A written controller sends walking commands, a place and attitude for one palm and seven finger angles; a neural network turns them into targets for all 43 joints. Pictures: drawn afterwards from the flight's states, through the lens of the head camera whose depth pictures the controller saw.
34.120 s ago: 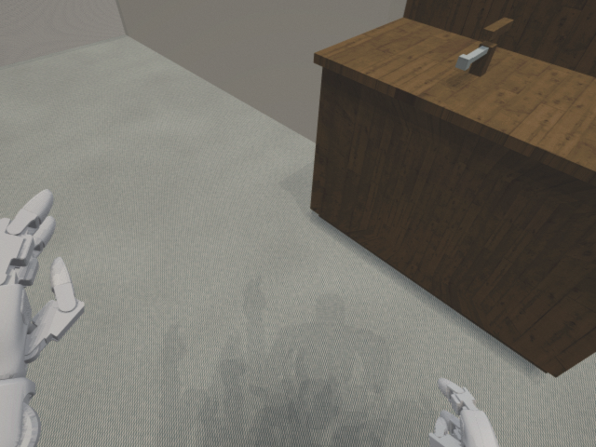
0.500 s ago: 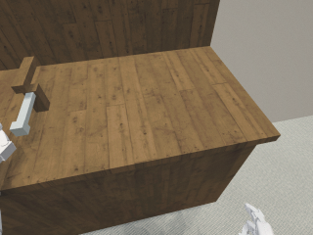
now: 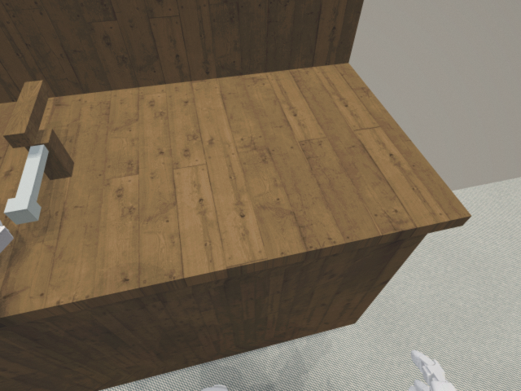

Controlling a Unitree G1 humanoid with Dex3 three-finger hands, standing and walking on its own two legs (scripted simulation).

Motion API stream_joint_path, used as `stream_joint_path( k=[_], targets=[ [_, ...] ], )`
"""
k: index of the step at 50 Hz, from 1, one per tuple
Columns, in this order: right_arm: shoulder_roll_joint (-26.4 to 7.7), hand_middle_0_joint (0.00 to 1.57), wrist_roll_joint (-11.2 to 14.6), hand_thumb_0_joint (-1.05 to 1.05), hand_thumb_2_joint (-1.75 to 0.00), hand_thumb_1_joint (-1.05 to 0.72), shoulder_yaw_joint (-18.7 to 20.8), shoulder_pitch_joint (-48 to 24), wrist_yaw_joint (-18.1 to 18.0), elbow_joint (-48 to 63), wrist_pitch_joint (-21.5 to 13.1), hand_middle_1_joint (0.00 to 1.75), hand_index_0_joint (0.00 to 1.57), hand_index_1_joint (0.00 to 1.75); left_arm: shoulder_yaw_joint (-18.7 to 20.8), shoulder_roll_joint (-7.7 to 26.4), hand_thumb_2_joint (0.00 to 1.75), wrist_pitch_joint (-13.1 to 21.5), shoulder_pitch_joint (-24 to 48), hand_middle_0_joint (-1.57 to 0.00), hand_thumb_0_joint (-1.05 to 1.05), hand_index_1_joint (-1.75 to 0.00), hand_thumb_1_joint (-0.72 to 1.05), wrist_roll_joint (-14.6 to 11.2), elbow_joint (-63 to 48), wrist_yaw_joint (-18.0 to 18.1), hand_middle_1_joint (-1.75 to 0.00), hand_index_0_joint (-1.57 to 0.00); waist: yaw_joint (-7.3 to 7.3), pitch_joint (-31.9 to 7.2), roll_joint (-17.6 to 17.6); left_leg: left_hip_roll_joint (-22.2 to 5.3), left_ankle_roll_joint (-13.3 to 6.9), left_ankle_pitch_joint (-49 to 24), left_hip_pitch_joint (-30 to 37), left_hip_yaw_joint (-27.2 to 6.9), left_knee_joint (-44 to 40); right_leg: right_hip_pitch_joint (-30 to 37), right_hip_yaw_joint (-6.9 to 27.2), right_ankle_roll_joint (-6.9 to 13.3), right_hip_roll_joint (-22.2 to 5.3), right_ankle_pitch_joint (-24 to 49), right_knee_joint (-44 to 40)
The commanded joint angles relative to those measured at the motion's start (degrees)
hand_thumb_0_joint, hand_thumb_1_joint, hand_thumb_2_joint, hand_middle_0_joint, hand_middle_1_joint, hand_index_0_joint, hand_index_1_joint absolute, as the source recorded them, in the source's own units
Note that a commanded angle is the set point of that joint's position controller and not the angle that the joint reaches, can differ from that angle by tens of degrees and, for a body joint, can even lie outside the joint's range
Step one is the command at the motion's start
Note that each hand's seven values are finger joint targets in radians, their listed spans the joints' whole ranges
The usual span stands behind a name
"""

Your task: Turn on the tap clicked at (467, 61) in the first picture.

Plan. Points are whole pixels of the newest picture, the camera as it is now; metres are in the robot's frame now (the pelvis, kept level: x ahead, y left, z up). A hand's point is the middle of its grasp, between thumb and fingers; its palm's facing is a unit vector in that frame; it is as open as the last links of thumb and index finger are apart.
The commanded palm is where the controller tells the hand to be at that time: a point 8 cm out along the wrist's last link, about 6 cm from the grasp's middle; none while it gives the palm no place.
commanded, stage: reach beside the lever's end, fingers flat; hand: left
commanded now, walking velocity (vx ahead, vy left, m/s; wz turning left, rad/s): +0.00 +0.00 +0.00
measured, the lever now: (23, 209) +0.32 +0.36 +0.12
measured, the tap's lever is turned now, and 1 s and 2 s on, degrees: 1 5 28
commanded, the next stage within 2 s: push the lever round in 0.28 s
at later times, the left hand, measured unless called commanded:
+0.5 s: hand (0, 241) +0.27 +0.38 +0.10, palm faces +0.55 -0.83 -0.12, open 7.8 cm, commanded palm +0.23 +0.41 +0.10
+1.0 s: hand (27, 232) +0.29 +0.35 +0.10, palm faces +0.52 -0.84 -0.13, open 7.8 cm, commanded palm +0.24 +0.38 +0.10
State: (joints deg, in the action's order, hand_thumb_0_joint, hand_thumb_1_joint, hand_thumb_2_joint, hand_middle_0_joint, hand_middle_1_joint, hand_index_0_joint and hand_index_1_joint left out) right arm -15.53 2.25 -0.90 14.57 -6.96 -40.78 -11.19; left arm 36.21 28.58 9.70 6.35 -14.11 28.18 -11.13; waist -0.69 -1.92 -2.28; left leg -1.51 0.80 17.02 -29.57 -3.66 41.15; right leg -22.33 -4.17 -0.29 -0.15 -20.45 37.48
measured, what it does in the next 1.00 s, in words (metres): stands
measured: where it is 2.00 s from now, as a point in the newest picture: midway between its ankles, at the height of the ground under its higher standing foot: outside the picture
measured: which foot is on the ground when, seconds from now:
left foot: down 0.00-1.00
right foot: down 0.00-1.00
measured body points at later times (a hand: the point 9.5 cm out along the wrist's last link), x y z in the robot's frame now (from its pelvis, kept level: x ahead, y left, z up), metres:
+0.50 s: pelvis +0.00 +0.00 +0.00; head +0.03 +0.00 +0.45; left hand +0.24 +0.42 +0.11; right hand +0.16 -0.25 -0.09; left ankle +0.04 +0.12 -0.72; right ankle -0.02 -0.13 -0.72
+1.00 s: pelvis +0.01 -0.01 +0.00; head +0.04 -0.02 +0.45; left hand +0.26 +0.39 +0.11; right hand +0.15 -0.27 -0.10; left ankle +0.04 +0.12 -0.72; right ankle -0.02 -0.13 -0.72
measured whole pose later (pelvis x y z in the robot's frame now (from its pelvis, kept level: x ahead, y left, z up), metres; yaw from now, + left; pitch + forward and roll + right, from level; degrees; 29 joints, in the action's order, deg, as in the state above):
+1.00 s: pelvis +0.01 -0.01 +0.00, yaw +0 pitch +5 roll -2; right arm -15.3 2.2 -0.4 14.8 -6.4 -40.4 -9.0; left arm 34.2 24.9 8.6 2.7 -13.8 23.0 -6.7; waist -0.7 -3.0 -2.7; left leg -2.1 1.6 18.2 -28.5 -3.8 41.4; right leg -21.6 -4.1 0.5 0.4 -21.9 38.3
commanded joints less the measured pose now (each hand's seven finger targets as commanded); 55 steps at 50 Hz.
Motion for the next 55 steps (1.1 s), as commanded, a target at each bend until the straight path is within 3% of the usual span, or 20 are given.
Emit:
stream_joint_path(
  k=[1,3,4,5,8,13,17,21,23,28,29,33,37,38,39,40,47,49,50,55],
  targets=[
    [-8.4,0.2,0.2,0.0,-0.9,-0.9,3.1,-2.3,-0.1,8.3,-2.6,0.3,0.2,0.3,8.1,22.4,0.9,3.2,7.7,-0.15,0.0,-0.15,0.9,-0.8,-13.1,2.4,-0.15,-0.15,-1.84,-13.7,-6.7,2.0,-2.1,-9.3,11.9,-0.7,-6.5,0.5,0.4,1.6,1.4,10.9,-5.4],
    [-8.1,0.2,0.0,0.0,-0.9,-0.9,3.1,-2.6,0.3,9.0,-2.7,0.3,0.2,0.3,7.1,20.7,0.9,3.1,6.0,-0.15,0.0,-0.15,0.9,-0.8,-14.9,2.8,-0.15,-0.15,-2.02,-13.9,-6.9,1.9,-2.2,-10.1,12.4,-0.6,-6.5,0.9,0.3,1.6,1.5,11.4,-5.3],
    [-8.1,0.2,0.0,0.0,-0.9,-0.9,3.0,-2.8,0.3,8.9,-2.5,0.3,0.2,0.3,8.4,21.8,0.9,3.0,4.4,-0.15,0.0,-0.15,0.9,-0.1,-15.2,3.6,-0.15,-0.15,-2.45,-13.2,-7.6,1.7,-2.1,-10.3,12.1,-0.8,-6.6,1.0,0.3,1.7,1.5,11.3,-5.1],
    [-8.0,0.2,0.0,0.0,-0.9,-0.9,2.9,-2.6,0.5,9.2,-2.4,0.3,0.2,0.3,6.5,19.8,0.9,2.9,5.2,-0.15,0.0,-0.15,0.9,-0.1,-15.7,3.7,-0.15,-0.15,-1.68,-12.8,-7.2,1.7,-2.1,-10.4,12.1,-1.0,-6.7,0.3,0.0,1.7,1.6,11.2,-5.0],
    [-8.2,0.2,0.0,0.0,-0.9,-0.9,3.2,-2.7,0.6,9.3,-2.4,0.3,0.2,0.3,6.5,18.6,0.9,2.9,3.4,-0.15,0.0,-0.15,0.9,-1.0,-16.5,3.4,-0.15,-0.15,-1.48,-11.8,-5.7,1.6,-2.1,-10.0,11.8,-0.8,-6.6,-0.1,0.0,1.6,1.8,10.9,-5.3],
    [-8.3,0.2,0.3,0.0,-0.9,-0.9,3.0,-3.1,0.0,8.7,-2.7,0.3,0.2,0.3,3.1,15.1,0.9,2.5,6.3,-0.15,0.0,-0.15,0.9,-1.9,-17.2,2.5,-0.15,-0.15,-0.06,-9.7,-4.4,1.8,-2.2,-7.3,11.9,-1.1,-6.8,-1.9,0.1,1.5,1.7,9.2,-5.6],
    [-8.6,0.2,0.2,0.0,-0.9,-0.9,2.9,-2.8,-0.6,7.9,-2.6,0.3,0.2,0.3,4.4,18.0,0.9,2.4,10.3,-0.15,0.0,-0.15,0.9,-1.2,-16.2,2.4,-0.15,-0.15,0.38,-10.4,-3.0,2.0,-2.2,-5.7,11.4,-1.4,-6.7,-2.3,0.2,1.4,1.6,8.2,-5.6],
    [-8.1,0.2,0.0,0.0,-0.9,-0.9,2.6,-3.2,-0.9,7.5,-2.7,0.3,0.2,0.3,3.6,19.3,0.9,3.7,14.8,-0.15,0.0,-0.15,0.9,-0.1,-18.1,2.9,-0.15,-0.15,0.73,-12.6,-7.7,2.1,-2.1,-5.9,13.3,-1.2,-6.2,-2.6,0.8,1.6,1.5,8.2,-5.2],
    [-7.9,0.2,-0.1,0.0,-0.9,-0.9,2.4,-3.4,-0.9,7.6,-3.0,0.3,0.2,0.3,2.9,18.6,0.9,4.1,14.4,-0.15,0.0,-0.15,0.9,-0.1,-18.5,3.0,-0.15,-0.15,0.4,-13.4,-8.9,2.1,-2.1,-6.6,13.7,-1.1,-6.0,-1.9,0.8,1.8,1.5,8.6,-5.1],
    [-8.0,0.2,0.2,0.0,-0.9,-0.9,2.3,-3.3,-0.8,8.0,-2.6,0.3,0.2,0.3,1.5,16.5,0.9,2.0,12.7,-0.15,0.0,-0.15,0.9,-0.5,-14.4,2.8,-0.15,-0.15,0.19,-12.6,-5.3,2.1,-2.1,-6.4,11.8,-1.1,-6.1,-1.2,0.5,1.6,1.5,9.1,-5.3],
    [-8.0,0.2,0.4,0.0,-0.9,-0.9,2.4,-3.2,-0.8,7.7,-2.4,0.3,0.2,0.3,3.6,18.0,0.9,1.4,10.5,-0.15,0.0,-0.15,0.9,-0.2,-12.8,3.3,-0.15,-0.15,-0.65,-12.6,-6.0,2.0,-2.1,-6.8,11.5,-1.0,-6.1,-0.4,0.6,1.6,1.5,9.4,-5.4],
    [-8.1,0.2,0.3,0.0,-0.9,-0.9,2.8,-2.8,-0.2,9.2,-1.6,0.3,0.2,0.3,4.6,18.3,0.9,-0.3,7.4,-0.15,0.0,-0.15,0.9,-0.6,-13.4,3.6,-0.15,-0.15,-1.49,-14.2,-3.7,2.2,-2.2,-10.8,10.8,0.0,-5.3,1.7,0.6,1.3,1.3,13.6,-5.2],
    [-8.0,0.2,0.0,0.0,-0.9,-0.9,3.0,-2.4,0.5,9.4,-1.2,0.3,0.2,0.3,4.3,17.3,0.9,1.6,7.3,-0.15,0.0,-0.15,0.9,-0.2,-16.3,5.2,-0.15,-0.15,-0.9,-13.6,-3.8,2.1,-2.4,-12.1,10.8,0.2,-4.7,1.2,0.7,1.2,1.6,14.8,-4.8],
    [-8.1,0.2,0.0,0.0,-0.9,-0.9,3.1,-2.2,0.5,9.1,-1.1,0.3,0.2,0.3,4.6,17.6,0.9,2.2,8.2,-0.15,0.0,-0.15,0.9,-0.3,-16.2,5.5,-0.15,-0.15,-0.35,-13.0,-2.3,2.0,-2.4,-11.7,10.5,0.1,-4.5,0.8,0.7,1.1,1.7,14.5,-4.8],
    [-7.9,0.2,0.1,0.0,-0.9,-0.9,3.0,-2.6,0.3,8.5,-1.0,0.3,0.2,0.3,4.6,18.0,0.9,3.0,9.5,-0.15,0.0,-0.15,0.9,0.2,-16.7,5.9,-0.15,-0.15,-0.24,-12.3,-4.0,1.9,-2.5,-11.0,10.8,0.3,-4.3,0.3,1.0,1.2,1.7,13.8,-4.8],
    [-7.8,0.2,0.0,0.0,-0.9,-0.9,3.1,-2.5,0.4,8.5,-1.1,0.3,0.2,0.3,2.6,15.9,0.9,3.6,11.0,-0.15,0.0,-0.15,0.9,0.0,-17.9,5.8,-0.15,-0.15,0.41,-12.5,-4.8,1.9,-2.4,-10.8,11.6,0.3,-4.4,-0.3,0.9,1.2,1.7,13.6,-4.8],
    [-7.8,0.2,0.2,0.0,-0.9,-0.9,3.4,-2.6,0.0,8.2,-1.2,0.3,0.2,0.3,2.8,16.0,0.9,3.1,7.9,-0.15,0.0,-0.15,0.9,-0.4,-18.7,4.4,-0.15,-0.15,-0.41,-15.1,-5.1,2.1,-2.5,-13.0,12.5,0.7,-4.4,2.0,1.3,1.3,1.4,16.4,-4.6],
    [-7.7,0.2,0.3,0.0,-0.9,-0.9,3.3,-3.0,-0.1,8.1,-1.1,0.3,0.2,0.3,4.2,16.8,0.9,2.5,5.9,-0.15,0.0,-0.15,0.9,-0.3,-18.0,5.0,-0.15,-0.15,-0.98,-13.7,-4.5,2.1,-2.6,-12.8,11.7,0.7,-4.5,2.4,1.3,1.2,1.3,16.4,-4.7],
    [-7.5,0.2,0.3,0.0,-0.9,-0.9,3.2,-3.1,0.1,8.4,-1.1,0.3,0.2,0.3,2.4,14.8,0.9,2.4,6.6,-0.15,0.0,-0.15,0.9,-0.4,-18.5,5.2,-0.15,-0.15,-0.6,-12.9,-4.2,2.1,-2.5,-12.1,11.5,0.7,-4.8,1.8,1.1,1.2,1.3,15.8,-4.9],
    [-7.3,0.2,0.2,0.0,-0.9,-0.9,3.3,-3.7,0.4,8.9,-1.4,0.3,0.2,0.3,1.2,12.1,0.9,2.8,4.5,-0.15,0.0,-0.15,0.9,-0.4,-20.8,7.1,-0.15,-0.15,-0.82,-12.5,-3.4,2.1,-2.4,-11.6,11.9,0.5,-5.1,1.6,0.8,1.2,1.4,15.0,-4.9]
  ],
)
